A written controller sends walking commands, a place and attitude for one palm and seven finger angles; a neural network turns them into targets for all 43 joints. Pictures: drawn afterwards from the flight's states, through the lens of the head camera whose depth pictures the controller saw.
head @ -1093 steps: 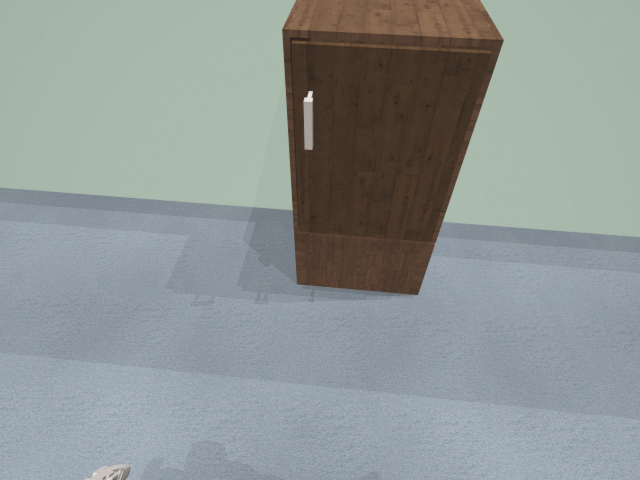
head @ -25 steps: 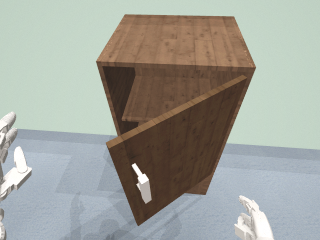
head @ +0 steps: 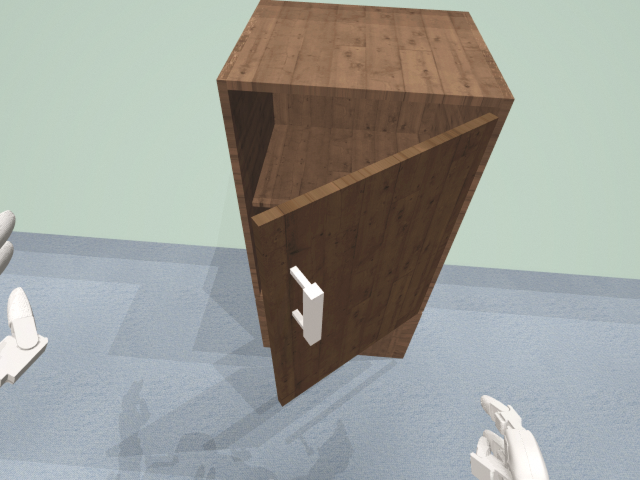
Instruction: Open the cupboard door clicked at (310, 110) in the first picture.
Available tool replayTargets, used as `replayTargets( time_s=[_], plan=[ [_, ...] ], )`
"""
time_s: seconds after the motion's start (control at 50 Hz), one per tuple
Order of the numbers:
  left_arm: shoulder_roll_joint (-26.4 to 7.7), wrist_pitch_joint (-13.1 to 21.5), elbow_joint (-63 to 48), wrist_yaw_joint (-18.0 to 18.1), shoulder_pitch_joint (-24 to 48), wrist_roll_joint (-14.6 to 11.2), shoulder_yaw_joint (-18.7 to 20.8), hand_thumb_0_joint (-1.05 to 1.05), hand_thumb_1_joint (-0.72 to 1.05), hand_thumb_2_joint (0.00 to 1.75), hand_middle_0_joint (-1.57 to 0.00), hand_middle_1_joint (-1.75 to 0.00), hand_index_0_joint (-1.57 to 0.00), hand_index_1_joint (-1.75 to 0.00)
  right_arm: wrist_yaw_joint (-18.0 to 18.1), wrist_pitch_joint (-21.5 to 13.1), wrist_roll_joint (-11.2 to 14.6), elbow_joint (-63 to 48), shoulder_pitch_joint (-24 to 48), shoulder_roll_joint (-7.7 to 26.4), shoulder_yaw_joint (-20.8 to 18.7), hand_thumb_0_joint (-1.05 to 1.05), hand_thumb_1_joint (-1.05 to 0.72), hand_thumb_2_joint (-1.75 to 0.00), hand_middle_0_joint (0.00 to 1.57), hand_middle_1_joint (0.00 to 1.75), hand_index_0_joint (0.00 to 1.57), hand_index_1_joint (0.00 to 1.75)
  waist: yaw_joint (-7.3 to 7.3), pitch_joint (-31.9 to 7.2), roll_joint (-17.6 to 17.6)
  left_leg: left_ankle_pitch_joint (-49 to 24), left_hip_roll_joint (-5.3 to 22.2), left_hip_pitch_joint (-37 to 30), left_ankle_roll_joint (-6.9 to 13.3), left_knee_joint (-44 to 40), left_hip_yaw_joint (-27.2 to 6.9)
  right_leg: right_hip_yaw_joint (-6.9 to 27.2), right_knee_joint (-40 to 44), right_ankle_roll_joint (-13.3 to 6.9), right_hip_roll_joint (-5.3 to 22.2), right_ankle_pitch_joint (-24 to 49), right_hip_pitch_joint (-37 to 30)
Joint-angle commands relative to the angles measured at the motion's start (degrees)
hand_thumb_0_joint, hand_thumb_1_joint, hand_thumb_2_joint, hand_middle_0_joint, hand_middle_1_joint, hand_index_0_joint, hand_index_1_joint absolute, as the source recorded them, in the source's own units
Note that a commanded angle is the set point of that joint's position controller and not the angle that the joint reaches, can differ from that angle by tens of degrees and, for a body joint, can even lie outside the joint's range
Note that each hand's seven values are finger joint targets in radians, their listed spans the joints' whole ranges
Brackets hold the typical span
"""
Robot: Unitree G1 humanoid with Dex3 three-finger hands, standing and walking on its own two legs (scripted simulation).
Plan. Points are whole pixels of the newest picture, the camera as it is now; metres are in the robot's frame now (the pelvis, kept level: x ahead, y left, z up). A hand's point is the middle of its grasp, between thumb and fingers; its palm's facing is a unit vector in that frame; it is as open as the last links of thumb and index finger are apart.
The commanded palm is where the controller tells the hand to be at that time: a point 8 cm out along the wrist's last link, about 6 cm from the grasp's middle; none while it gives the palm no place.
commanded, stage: step back with the hand held close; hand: left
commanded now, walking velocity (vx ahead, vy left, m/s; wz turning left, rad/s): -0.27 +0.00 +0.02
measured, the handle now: (304, 306) +0.36 +0.04 -0.01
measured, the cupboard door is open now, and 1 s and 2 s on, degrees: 40 40 40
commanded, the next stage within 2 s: stop stepping back and stand still in 0.44 s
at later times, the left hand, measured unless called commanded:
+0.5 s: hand out of the picture +0.07 +0.27 +0.18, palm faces +0.47 -0.78 -0.41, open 7.5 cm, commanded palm +0.00 +0.31 +0.19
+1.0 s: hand out of the picture -0.03 +0.23 +0.17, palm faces +0.48 -0.80 -0.35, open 7.5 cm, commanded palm -0.10 +0.26 +0.19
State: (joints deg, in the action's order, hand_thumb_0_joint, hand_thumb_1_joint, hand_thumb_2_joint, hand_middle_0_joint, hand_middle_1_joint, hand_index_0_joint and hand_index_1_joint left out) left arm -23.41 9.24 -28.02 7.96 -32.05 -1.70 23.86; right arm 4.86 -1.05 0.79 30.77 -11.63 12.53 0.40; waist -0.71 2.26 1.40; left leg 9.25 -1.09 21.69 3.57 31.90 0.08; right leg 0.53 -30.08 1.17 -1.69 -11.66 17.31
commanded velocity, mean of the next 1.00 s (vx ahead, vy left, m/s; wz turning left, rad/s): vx -0.06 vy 0.05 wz -0.06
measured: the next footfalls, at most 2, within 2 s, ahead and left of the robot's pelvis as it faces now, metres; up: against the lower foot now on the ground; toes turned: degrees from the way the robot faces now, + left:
left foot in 0.32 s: +0.00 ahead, +0.11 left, +0.00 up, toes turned +5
right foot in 0.70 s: -0.23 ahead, -0.14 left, +0.00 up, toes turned -6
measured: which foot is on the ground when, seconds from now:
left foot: down 0.00-0.14, up 0.16-0.30, down 0.32-0.70, up 0.72-0.98, down 1.00-1.00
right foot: down 0.00-0.32, up 0.34-0.68, down 0.70-1.00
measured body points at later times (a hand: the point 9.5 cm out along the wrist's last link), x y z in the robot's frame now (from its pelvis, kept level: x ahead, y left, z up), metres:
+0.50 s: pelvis -0.13 +0.00 +0.00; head -0.10 +0.04 +0.45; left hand +0.04 +0.31 +0.20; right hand +0.08 -0.20 -0.06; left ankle -0.04 +0.10 -0.73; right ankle -0.15 -0.13 -0.65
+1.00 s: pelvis -0.25 -0.04 +0.00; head -0.28 -0.03 +0.45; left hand -0.06 +0.27 +0.18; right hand -0.15 -0.32 -0.09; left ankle -0.24 +0.05 -0.73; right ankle -0.33 -0.12 -0.73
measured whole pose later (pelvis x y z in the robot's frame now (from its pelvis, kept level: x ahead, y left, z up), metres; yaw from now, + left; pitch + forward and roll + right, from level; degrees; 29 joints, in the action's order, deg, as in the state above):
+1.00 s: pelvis -0.25 -0.04 +0.00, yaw -2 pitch +0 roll +1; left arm -20.7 11.5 -19.3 10.1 -26.0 -2.2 22.6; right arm 4.6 -5.8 0.7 41.1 -18.8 16.2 -1.9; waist -0.6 -5.0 -1.2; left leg 16.3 -1.5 14.9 3.6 31.1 5.3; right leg -1.6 -31.1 -2.9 -1.8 -24.5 6.2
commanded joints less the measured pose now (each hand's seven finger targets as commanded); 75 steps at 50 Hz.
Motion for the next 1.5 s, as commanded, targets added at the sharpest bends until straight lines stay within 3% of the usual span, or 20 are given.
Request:
replayTargets(
  time_s=[0.0,0.06,0.12,0.16,0.26,0.3,0.36,0.44,0.62,0.68,0.72,0.76,0.94,0.98,1.04,1.16,1.26,1.44,1.46,1.48],
  plan=[
    [-10.1,5.3,-14.7,1.6,5.3,1.5,8.9,0.00,0.90,0.90,-0.20,-0.30,-0.20,-0.30,0.6,-4.4,-0.8,-9.0,6.2,8.8,-4.0,0.00,-0.90,-0.90,0.20,0.30,0.20,0.30,1.01,-4.9,10.4,37.0,12.6,26.7,4.3,-21.5,-13.7,0.9,-11.7,0.3,-3.0,-2.6,-24.2],
    [-10.8,5.9,-14.9,1.6,3.5,1.2,9.9,0.00,0.90,0.90,-0.20,-0.30,-0.20,-0.30,0.2,-5.2,-1.0,-8.7,6.0,7.5,-4.0,0.00,-0.90,-0.90,0.20,0.30,0.20,0.30,0.91,-4.7,8.5,32.9,11.0,23.2,3.5,-16.0,-11.5,3.8,-7.9,-1.1,-1.9,-3.1,-19.7],
    [-12.0,6.1,-14.3,1.8,-1.0,-1.1,10.2,0.00,0.90,0.90,-0.20,-0.30,-0.20,-0.30,-1.2,-4.9,-1.0,-6.4,3.3,6.0,-4.8,0.00,-0.90,-0.90,0.20,0.30,0.20,0.30,-0.03,-6.6,-9.7,12.8,0.5,-2.6,-4.0,13.1,0.0,24.1,15.5,-8.9,13.3,-9.4,10.3],
    [-10.1,5.4,-13.6,2.3,1.7,-0.9,7.3,0.00,0.90,0.90,-0.20,-0.30,-0.20,-0.30,-1.8,-4.2,-1.0,-5.0,4.9,5.4,-4.9,0.00,-0.90,-0.90,0.20,0.30,0.20,0.30,0.38,-7.2,-13.6,14.6,0.5,-0.7,-4.8,26.3,-2.1,24.3,15.1,-12.1,18.3,2.6,9.5],
    [-10.1,4.8,-12.6,2.6,7.7,-0.6,5.5,0.00,0.90,0.90,-0.20,-0.30,-0.20,-0.30,0.0,-3.6,-0.7,-3.9,6.5,5.4,-2.8,0.00,-0.90,-0.90,0.20,0.30,0.20,0.30,-0.61,-3.8,-3.8,5.0,0.5,-8.1,-4.4,-5.7,1.3,9.7,4.2,-3.8,7.2,12.4,7.1],
    [-11.3,6.0,-16.2,2.8,10.1,-0.2,6.9,0.00,0.90,0.90,-0.20,-0.30,-0.20,-0.30,0.5,-4.6,-0.7,-5.0,6.7,7.9,-3.8,0.00,-0.90,-0.90,0.20,0.30,0.20,0.30,0.53,-6.1,12.7,-9.3,15.5,-2.1,1.2,-14.4,-12.4,4.1,-12.5,0.3,-0.7,-1.7,2.1],
    [-12.0,7.0,-18.4,2.5,7.8,-0.9,9.3,0.00,0.90,0.90,-0.20,-0.30,-0.20,-0.30,-0.8,-7.3,-2.3,-3.8,4.2,5.8,-4.8,0.00,-0.90,-0.90,0.20,0.30,0.20,0.30,0.06,-12.9,11.7,-17.6,23.2,-3.3,7.4,-13.9,-17.1,5.9,-38.7,0.4,-2.4,-19.0,6.5],
    [-9.8,5.8,-22.8,2.3,4.3,-1.5,7.6,0.00,0.90,0.90,-0.20,-0.30,-0.20,-0.30,-2.6,-7.8,-1.5,-3.1,5.5,5.9,-5.5,0.00,-0.90,-0.90,0.20,0.30,0.20,0.30,0.27,-12.3,7.5,-19.1,19.6,-8.2,5.9,-11.2,-7.8,2.8,-37.2,1.2,-1.7,-15.5,8.9],
    [-12.8,3.1,-16.1,2.3,-4.7,-3.1,12.0,0.00,0.90,0.90,-0.20,-0.30,-0.20,-0.30,-2.6,-7.7,-1.2,-4.3,5.4,5.2,-3.4,0.00,-0.90,-0.90,0.20,0.30,0.20,0.30,0.92,-12.5,16.4,25.2,8.7,-2.1,-4.1,-21.6,-1.1,-10.4,4.4,-2.8,-5.5,-18.6,-12.9],
    [-16.4,4.6,-19.9,1.4,-5.6,-3.2,13.6,0.00,0.90,0.90,-0.20,-0.30,-0.20,-0.30,-2.9,-5.8,-1.1,-4.2,4.8,4.0,-2.6,0.00,-0.90,-0.90,0.20,0.30,0.20,0.30,0.89,-9.9,-9.3,8.5,1.3,-5.8,-5.4,14.5,3.3,11.6,22.5,-8.0,13.9,-8.2,1.4],
    [-19.3,5.7,-18.6,2.9,-4.8,-2.9,17.1,0.00,0.90,0.90,-0.20,-0.30,-0.20,-0.30,-3.1,-6.4,-1.6,-3.8,5.3,5.0,-1.3,0.00,-0.90,-0.90,0.20,0.30,0.20,0.30,1.28,-11.9,-7.0,10.1,1.3,11.8,-4.7,25.6,1.6,15.3,17.6,-10.8,21.0,19.4,-9.1],
    [-11.8,3.9,-11.3,2.2,-3.6,-2.9,11.0,0.00,0.90,0.90,-0.20,-0.30,-0.20,-0.30,-2.3,-6.6,0.6,-2.9,3.8,5.6,-3.0,0.00,-0.90,-0.90,0.20,0.30,0.20,0.30,-0.28,-8.7,-13.4,6.2,2.3,17.2,-4.6,25.0,-0.4,11.5,10.1,-4.3,14.9,30.8,-15.5],
    [-9.5,6.2,-2.7,2.8,13.0,0.1,2.8,0.00,0.90,0.90,-0.20,-0.30,-0.20,-0.30,-0.1,-8.7,-0.6,-0.9,3.7,7.7,-3.9,0.00,-0.90,-0.90,0.20,0.30,0.20,0.30,-0.04,-1.6,-7.9,5.9,0.0,-9.2,1.4,-5.2,4.6,8.7,4.0,-2.3,12.8,15.7,-5.0],
    [-10.8,7.5,-9.1,2.9,11.2,-0.3,4.6,0.00,0.90,0.90,-0.20,-0.30,-0.20,-0.30,-0.7,-8.4,-0.5,-2.5,3.2,9.3,-4.2,0.00,-0.90,-0.90,0.20,0.30,0.20,0.30,-0.77,-5.5,4.8,-3.9,7.6,-19.3,5.9,-7.3,-7.2,4.0,-9.4,1.3,6.0,14.5,2.9],
    [-14.7,8.3,-15.3,3.2,6.8,0.2,9.1,0.00,0.90,0.90,-0.20,-0.30,-0.20,-0.30,-1.2,-9.7,-2.3,-1.9,2.6,5.9,-3.0,0.00,-0.90,-0.90,0.20,0.30,0.20,0.30,-0.13,-5.7,11.2,-4.9,19.1,-14.9,11.6,-15.7,-25.0,0.8,-24.7,-0.2,2.3,-21.6,10.0],
    [-10.7,6.2,-8.7,3.4,-3.3,-0.7,10.1,0.00,0.90,0.90,-0.20,-0.30,-0.20,-0.30,-0.7,-9.2,-0.8,-3.5,3.7,6.0,-2.7,0.00,-0.90,-0.90,0.20,0.30,0.20,0.30,0.28,-2.2,9.4,24.0,9.7,9.7,1.1,-15.9,-3.3,-6.2,-1.3,-1.0,1.2,-7.3,-15.4],
    [-7.8,5.2,-1.2,2.2,4.0,-0.2,4.7,0.00,0.90,0.90,-0.20,-0.30,-0.20,-0.30,-1.0,-7.7,-0.7,-2.2,2.9,6.2,-3.9,0.00,-0.90,-0.90,0.20,0.30,0.20,0.30,-0.09,2.5,-13.9,15.2,1.9,3.8,-3.6,19.2,-0.6,28.2,24.4,-9.5,18.9,-29.0,5.6],
    [-10.3,6.1,-15.1,3.3,13.7,0.5,3.8,0.00,0.90,0.90,-0.20,-0.30,-0.20,-0.30,0.7,-10.2,-1.3,-1.8,4.8,6.1,-2.7,0.00,-0.90,-0.90,0.20,0.30,0.20,0.30,1.18,-6.5,2.8,-2.8,4.3,-14.0,-1.3,-9.9,-2.5,4.8,7.9,-2.7,7.5,1.9,-6.4],
    [2.3,-3.7,37.9,-5.7,8.0,5.0,-18.5,0.00,0.90,0.90,-0.20,-0.30,-0.20,-0.30,-5.3,-10.2,-2.4,12.8,4.9,17.0,-6.0,0.00,-0.90,-0.90,0.20,0.30,0.20,0.30,-0.93,-3.3,4.0,-19.8,8.4,-7.2,0.6,0.1,-9.5,-0.2,-4.5,-2.5,8.4,13.9,1.9],
    [4.5,-7.7,39.3,-6.9,4.9,3.9,-17.6,0.00,0.90,0.90,-0.20,-0.30,-0.20,-0.30,-5.1,-6.1,-1.7,10.7,2.1,13.1,-5.2,0.00,-0.90,-0.90,0.20,0.30,0.20,0.30,1.25,-7.2,4.0,-26.1,9.7,-7.7,1.4,-0.8,-7.2,1.3,-2.8,-2.3,6.9,11.7,-2.0]
  ],
)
